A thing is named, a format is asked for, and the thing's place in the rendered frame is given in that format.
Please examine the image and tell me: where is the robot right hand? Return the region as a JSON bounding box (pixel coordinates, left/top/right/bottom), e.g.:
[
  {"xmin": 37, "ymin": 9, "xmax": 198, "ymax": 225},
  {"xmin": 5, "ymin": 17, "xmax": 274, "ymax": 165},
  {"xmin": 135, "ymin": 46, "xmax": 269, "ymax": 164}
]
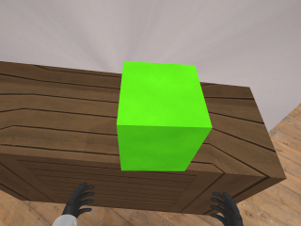
[{"xmin": 210, "ymin": 191, "xmax": 244, "ymax": 226}]

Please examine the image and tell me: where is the pedestal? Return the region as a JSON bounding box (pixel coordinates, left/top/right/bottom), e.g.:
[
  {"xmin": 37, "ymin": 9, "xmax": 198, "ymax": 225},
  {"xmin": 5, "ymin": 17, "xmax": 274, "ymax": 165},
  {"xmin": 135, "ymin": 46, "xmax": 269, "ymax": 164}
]
[{"xmin": 0, "ymin": 61, "xmax": 287, "ymax": 216}]

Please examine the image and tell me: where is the carton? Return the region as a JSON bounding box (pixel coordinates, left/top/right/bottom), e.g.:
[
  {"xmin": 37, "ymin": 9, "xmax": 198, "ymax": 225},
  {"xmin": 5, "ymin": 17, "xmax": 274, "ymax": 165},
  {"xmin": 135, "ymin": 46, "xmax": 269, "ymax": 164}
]
[{"xmin": 117, "ymin": 61, "xmax": 213, "ymax": 171}]

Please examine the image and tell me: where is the left robot forearm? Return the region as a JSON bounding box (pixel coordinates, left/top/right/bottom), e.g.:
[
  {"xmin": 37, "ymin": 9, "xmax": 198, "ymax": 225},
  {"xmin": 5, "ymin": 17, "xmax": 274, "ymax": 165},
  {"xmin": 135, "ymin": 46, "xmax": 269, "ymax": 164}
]
[{"xmin": 52, "ymin": 214, "xmax": 77, "ymax": 226}]

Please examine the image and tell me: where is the robot left hand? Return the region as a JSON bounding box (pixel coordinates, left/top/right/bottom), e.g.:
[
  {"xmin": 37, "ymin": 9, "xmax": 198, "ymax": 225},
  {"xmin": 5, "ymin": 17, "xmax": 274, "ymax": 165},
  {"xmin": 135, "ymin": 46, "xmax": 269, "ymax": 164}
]
[{"xmin": 62, "ymin": 182, "xmax": 95, "ymax": 218}]

